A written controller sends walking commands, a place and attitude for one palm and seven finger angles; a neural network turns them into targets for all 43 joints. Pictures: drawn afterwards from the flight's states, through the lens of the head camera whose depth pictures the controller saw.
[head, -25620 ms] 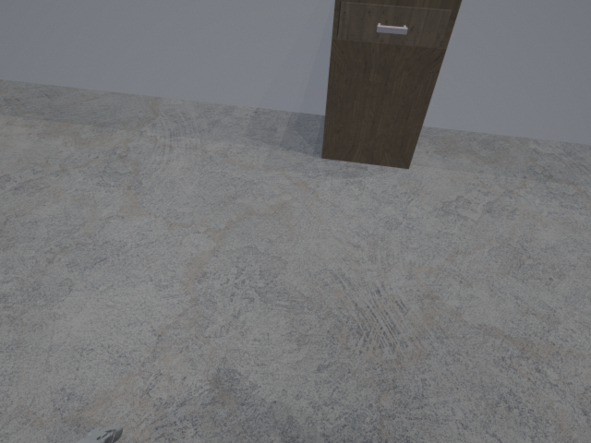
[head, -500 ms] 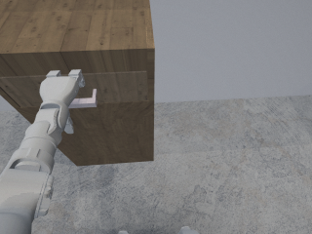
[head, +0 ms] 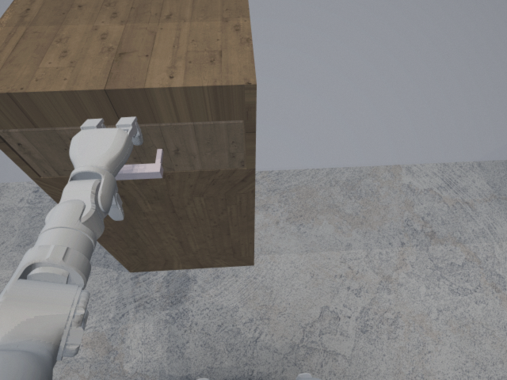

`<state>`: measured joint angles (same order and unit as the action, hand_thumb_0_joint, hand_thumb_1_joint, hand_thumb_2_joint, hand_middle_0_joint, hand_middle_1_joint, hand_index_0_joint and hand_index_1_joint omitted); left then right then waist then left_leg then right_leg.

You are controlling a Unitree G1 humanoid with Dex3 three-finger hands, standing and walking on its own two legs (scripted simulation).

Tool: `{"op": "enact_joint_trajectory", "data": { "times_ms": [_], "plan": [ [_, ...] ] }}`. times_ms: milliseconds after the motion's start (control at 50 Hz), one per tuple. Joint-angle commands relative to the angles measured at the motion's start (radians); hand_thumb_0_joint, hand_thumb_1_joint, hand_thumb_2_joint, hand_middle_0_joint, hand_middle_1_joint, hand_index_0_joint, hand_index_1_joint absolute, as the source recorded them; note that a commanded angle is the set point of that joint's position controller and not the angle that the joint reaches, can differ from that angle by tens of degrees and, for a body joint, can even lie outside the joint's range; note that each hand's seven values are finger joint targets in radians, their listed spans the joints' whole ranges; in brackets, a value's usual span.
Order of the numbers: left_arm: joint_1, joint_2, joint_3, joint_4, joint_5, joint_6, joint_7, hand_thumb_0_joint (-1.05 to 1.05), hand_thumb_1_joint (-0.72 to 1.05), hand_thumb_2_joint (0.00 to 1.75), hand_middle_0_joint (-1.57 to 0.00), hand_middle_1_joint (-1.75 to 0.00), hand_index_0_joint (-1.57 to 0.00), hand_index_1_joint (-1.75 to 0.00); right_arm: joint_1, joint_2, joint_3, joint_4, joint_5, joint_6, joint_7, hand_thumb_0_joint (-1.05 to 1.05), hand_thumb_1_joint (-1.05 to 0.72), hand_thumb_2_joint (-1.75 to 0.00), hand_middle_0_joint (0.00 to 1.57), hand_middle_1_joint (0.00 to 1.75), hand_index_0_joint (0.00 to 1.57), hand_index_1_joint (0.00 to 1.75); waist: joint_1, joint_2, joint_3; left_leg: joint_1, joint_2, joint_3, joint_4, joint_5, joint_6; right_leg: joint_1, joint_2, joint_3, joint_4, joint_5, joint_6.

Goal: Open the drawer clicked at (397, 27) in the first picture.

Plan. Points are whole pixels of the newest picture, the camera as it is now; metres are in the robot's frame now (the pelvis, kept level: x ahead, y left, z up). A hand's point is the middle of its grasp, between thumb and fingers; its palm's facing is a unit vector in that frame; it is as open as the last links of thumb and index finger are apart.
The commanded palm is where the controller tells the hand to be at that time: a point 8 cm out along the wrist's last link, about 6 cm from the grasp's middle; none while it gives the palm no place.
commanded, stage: lower the fingers behind the handle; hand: left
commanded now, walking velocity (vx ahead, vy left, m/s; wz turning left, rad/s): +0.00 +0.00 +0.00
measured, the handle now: (131, 163) +0.51 +0.23 -0.02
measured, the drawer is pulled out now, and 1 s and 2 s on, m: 0.00 0.00 0.00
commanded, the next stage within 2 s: close the thumb around the handle in 1.64 s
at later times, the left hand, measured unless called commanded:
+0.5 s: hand (126, 178) +0.46 +0.22 +0.01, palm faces -0.04 +0.00 -1.00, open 13.8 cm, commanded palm +0.45 +0.22 +0.06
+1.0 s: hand (131, 192) +0.45 +0.22 -0.03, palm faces -0.08 +0.00 -1.00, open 13.8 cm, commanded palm +0.45 +0.23 +0.03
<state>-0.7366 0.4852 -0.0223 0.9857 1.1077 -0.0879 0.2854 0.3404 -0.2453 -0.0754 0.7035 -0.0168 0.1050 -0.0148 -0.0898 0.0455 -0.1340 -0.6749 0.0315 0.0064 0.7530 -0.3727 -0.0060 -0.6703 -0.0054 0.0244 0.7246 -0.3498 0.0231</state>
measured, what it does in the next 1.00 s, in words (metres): stands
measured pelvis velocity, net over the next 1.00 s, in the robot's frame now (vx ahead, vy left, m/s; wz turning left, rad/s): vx -0.02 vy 0.00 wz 0.00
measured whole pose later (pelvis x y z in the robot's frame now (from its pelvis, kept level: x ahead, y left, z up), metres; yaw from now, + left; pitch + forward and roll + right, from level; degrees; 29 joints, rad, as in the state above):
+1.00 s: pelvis -0.02 +0.00 -0.03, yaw +0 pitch +22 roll -1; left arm -0.78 0.48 -0.01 1.11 1.15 -0.09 0.40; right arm 0.32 -0.25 -0.07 0.74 -0.04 0.07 -0.01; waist -0.13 0.04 -0.16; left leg -0.89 0.03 -0.01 0.92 -0.42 -0.01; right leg -0.88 0.00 0.02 0.89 -0.39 0.02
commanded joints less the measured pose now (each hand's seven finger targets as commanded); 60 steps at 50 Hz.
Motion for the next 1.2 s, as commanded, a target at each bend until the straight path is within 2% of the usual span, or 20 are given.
{"op": "enact_joint_trajectory", "data": {
  "times_ms": [0, 80, 140, 180, 260, 300, 420, 500, 560, 600, 660, 720, 760, 800, 980, 1000, 1060, 1080, 1100, 1180],
  "plan": [
    [-0.416, 0.235, 0.062, -0.221, -0.017, -0.012, 0.042, 0.00, -0.50, 0.30, -0.30, -1.20, -0.30, -1.20, 0.092, -0.163, -0.060, -0.065, 0.004, -0.019, -0.009, 0.00, -0.90, -0.90, 0.20, 0.30, 0.20, 0.30, -0.003, 0.003, -0.396, 0.269, -0.048, 0.029, -0.050, 0.457, 0.043, 0.208, 0.054, -0.047, -0.062, 0.397, -0.052],
    [-0.422, 0.190, 0.019, -0.179, -0.020, -0.014, 0.040, 0.00, -0.50, 0.30, -0.30, -1.20, -0.30, -1.20, 0.093, -0.160, -0.055, -0.054, 0.007, -0.019, -0.010, 0.00, -0.90, -0.90, 0.20, 0.30, 0.20, 0.30, -0.021, -0.007, -0.332, 0.242, -0.049, 0.029, -0.058, 0.401, 0.042, 0.171, 0.051, -0.050, -0.072, 0.355, -0.051],
    [-0.422, 0.235, 0.044, -0.139, -0.009, -0.009, 0.045, 0.00, -0.50, 0.30, -0.30, -1.20, -0.30, -1.20, 0.088, -0.166, -0.050, -0.054, 0.010, -0.019, -0.015, 0.00, -0.90, -0.90, 0.20, 0.30, 0.20, 0.30, -0.022, -0.026, -0.298, 0.197, -0.054, 0.031, -0.063, 0.322, 0.044, 0.159, 0.049, -0.042, -0.079, 0.301, -0.051],
    [-0.483, 0.238, 0.039, -0.165, -0.002, -0.024, 0.052, 0.00, -0.50, 0.30, -0.30, -1.20, -0.30, -1.20, 0.094, -0.166, -0.051, -0.050, 0.005, -0.026, -0.017, 0.00, -0.90, -0.90, 0.20, 0.30, 0.20, 0.30, -0.032, 0.002, -0.334, 0.207, -0.054, 0.028, -0.052, 0.329, 0.044, 0.145, 0.047, -0.041, -0.068, 0.299, -0.052],
    [-0.477, 0.276, 0.082, -0.163, 0.003, -0.046, 0.072, 0.00, -0.50, 0.30, -0.30, -1.20, -0.30, -1.20, 0.096, -0.165, -0.053, -0.050, -0.006, -0.031, -0.018, 0.00, -0.90, -0.90, 0.20, 0.30, 0.20, 0.30, -0.021, 0.015, -0.410, 0.197, -0.058, 0.026, -0.017, 0.361, 0.043, 0.156, 0.047, -0.036, -0.035, 0.331, -0.054],
    [-0.471, 0.248, 0.063, -0.137, 0.006, -0.044, 0.085, 0.00, -0.50, 0.30, -0.30, -1.20, -0.30, -1.20, 0.098, -0.162, -0.053, -0.046, -0.006, -0.034, -0.016, 0.00, -0.90, -0.90, 0.20, 0.30, 0.20, 0.30, -0.029, 0.015, -0.392, 0.179, -0.056, 0.025, -0.007, 0.347, 0.041, 0.124, 0.048, -0.041, -0.026, 0.319, -0.052],
    [-0.447, 0.246, 0.082, -0.133, 0.020, -0.020, 0.128, 0.00, -0.50, 0.30, -0.30, -1.20, -0.30, -1.20, 0.107, -0.166, -0.061, -0.035, -0.018, -0.038, -0.003, 0.00, -0.90, -0.90, 0.20, 0.30, 0.20, 0.30, -0.016, 0.049, -0.473, 0.187, -0.052, 0.026, 0.033, 0.420, 0.035, 0.107, 0.052, -0.047, 0.016, 0.364, -0.054],
    [-0.445, 0.202, 0.049, -0.093, 0.014, 0.015, 0.131, 0.00, -0.50, 0.30, -0.30, -1.20, -0.30, -1.20, 0.111, -0.168, -0.061, -0.029, -0.013, -0.034, 0.002, 0.00, -0.90, -0.90, 0.20, 0.30, 0.20, 0.30, -0.031, 0.012, -0.427, 0.159, -0.049, 0.024, 0.031, 0.386, 0.037, 0.090, 0.054, -0.051, 0.010, 0.345, -0.051],
    [-0.470, 0.260, 0.088, -0.104, 0.016, 0.021, 0.130, 0.00, -0.50, 0.30, -0.30, -1.20, -0.30, -1.20, 0.110, -0.175, -0.056, -0.029, -0.015, -0.032, -0.003, 0.00, -0.90, -0.90, 0.20, 0.30, 0.20, 0.30, -0.027, 0.007, -0.438, 0.148, -0.050, 0.022, 0.030, 0.363, 0.040, 0.099, 0.052, -0.046, 0.013, 0.326, -0.053],
    [-0.483, 0.221, 0.054, -0.097, 0.021, 0.016, 0.126, 0.00, -0.50, 0.30, -0.30, -1.20, -0.30, -1.20, 0.113, -0.168, -0.057, -0.025, -0.011, -0.035, -0.007, 0.00, -0.90, -0.90, 0.20, 0.30, 0.20, 0.30, -0.042, 0.003, -0.415, 0.148, -0.048, 0.018, 0.031, 0.346, 0.042, 0.072, 0.053, -0.047, 0.011, 0.308, -0.052],
    [-0.467, 0.263, 0.096, -0.110, 0.019, -0.001, 0.129, 0.00, -0.50, 0.30, -0.30, -1.20, -0.30, -1.20, 0.112, -0.173, -0.056, -0.024, -0.019, -0.037, -0.009, 0.00, -0.90, -0.90, 0.20, 0.30, 0.20, 0.30, -0.027, 0.008, -0.451, 0.145, -0.048, 0.017, 0.047, 0.364, 0.043, 0.081, 0.051, -0.045, 0.029, 0.321, -0.053],
    [-0.406, 0.235, 0.083, -0.091, 0.024, -0.007, 0.135, 0.00, -0.50, 0.30, -0.30, -1.20, -0.30, -1.20, 0.109, -0.164, -0.056, -0.026, -0.019, -0.038, -0.007, 0.00, -0.90, -0.90, 0.20, 0.30, 0.20, 0.30, -0.016, 0.020, -0.447, 0.122, -0.050, 0.024, 0.058, 0.370, 0.040, 0.075, 0.050, -0.045, 0.042, 0.333, -0.053],
    [-0.413, 0.190, 0.055, -0.077, 0.026, -0.005, 0.142, 0.00, -0.50, 0.30, -0.30, -1.20, -0.30, -1.20, 0.110, -0.163, -0.056, -0.022, -0.020, -0.042, -0.003, 0.00, -0.90, -0.90, 0.20, 0.30, 0.20, 0.30, -0.027, 0.024, -0.422, 0.117, -0.046, 0.017, 0.064, 0.367, 0.037, 0.035, 0.052, -0.054, 0.050, 0.310, -0.056],
    [-0.426, 0.196, 0.052, -0.063, 0.031, 0.006, 0.151, 0.00, -0.50, 0.30, -0.30, -1.20, -0.30, -1.20, 0.113, -0.169, -0.057, -0.016, -0.018, -0.043, -0.002, 0.00, -0.90, -0.90, 0.20, 0.30, 0.20, 0.30, -0.039, 0.015, -0.394, 0.103, -0.041, 0.018, 0.067, 0.326, 0.038, 0.002, 0.052, -0.052, 0.046, 0.276, -0.054],
    [-0.507, 0.265, 0.084, -0.070, 0.032, -0.010, 0.165, 0.00, -0.50, 0.30, -0.30, -1.20, -0.30, -1.20, 0.116, -0.173, -0.050, -0.011, -0.024, -0.053, -0.013, 0.00, -0.90, -0.90, 0.20, 0.30, 0.20, 0.30, -0.056, 0.021, -0.453, 0.056, -0.048, 0.010, 0.110, 0.281, 0.045, -0.019, 0.046, -0.042, 0.081, 0.248, -0.049],
    [-0.494, 0.289, 0.104, -0.063, 0.032, -0.009, 0.166, 0.00, -0.50, 0.30, -0.30, -1.20, -0.30, -1.20, 0.115, -0.176, -0.050, -0.007, -0.025, -0.053, -0.013, 0.00, -0.90, -0.90, 0.20, 0.30, 0.20, 0.30, -0.048, 0.030, -0.460, 0.053, -0.049, 0.011, 0.117, 0.285, 0.045, -0.022, 0.046, -0.040, 0.087, 0.254, -0.050],
    [-0.509, 0.250, 0.074, -0.067, 0.040, -0.009, 0.168, 0.00, -0.50, 0.30, -0.30, -1.20, -0.30, -1.20, 0.117, -0.171, -0.053, -0.006, -0.030, -0.058, -0.011, 0.00, -0.90, -0.90, 0.20, 0.30, 0.20, 0.30, -0.055, 0.073, -0.490, 0.067, -0.047, 0.008, 0.141, 0.319, 0.041, -0.060, 0.048, -0.047, 0.109, 0.264, -0.054],
    [-0.497, 0.251, 0.076, -0.061, 0.047, -0.008, 0.171, 0.00, -0.50, 0.30, -0.30, -1.20, -0.30, -1.20, 0.125, -0.173, -0.054, -0.003, -0.031, -0.059, -0.010, 0.00, -0.90, -0.90, 0.20, 0.30, 0.20, 0.30, -0.057, 0.061, -0.495, 0.074, -0.043, 0.002, 0.146, 0.332, 0.039, -0.068, 0.050, -0.051, 0.115, 0.267, -0.053],
    [-0.474, 0.253, 0.083, -0.060, 0.042, -0.004, 0.169, 0.00, -0.50, 0.30, -0.30, -1.20, -0.30, -1.20, 0.125, -0.176, -0.055, -0.003, -0.031, -0.058, -0.007, 0.00, -0.90, -0.90, 0.20, 0.30, 0.20, 0.30, -0.044, 0.082, -0.504, 0.079, -0.043, 0.004, 0.149, 0.343, 0.036, -0.069, 0.050, -0.051, 0.120, 0.273, -0.054],
    [-0.473, 0.197, 0.043, -0.053, 0.031, 0.005, 0.155, 0.00, -0.50, 0.30, -0.30, -1.20, -0.30, -1.20, 0.137, -0.172, -0.057, -0.005, -0.031, -0.057, -0.005, 0.00, -0.90, -0.90, 0.20, 0.30, 0.20, 0.30, -0.061, 0.068, -0.509, 0.083, -0.038, 0.000, 0.165, 0.367, 0.036, -0.083, 0.053, -0.057, 0.129, 0.285, -0.052]
  ]
}}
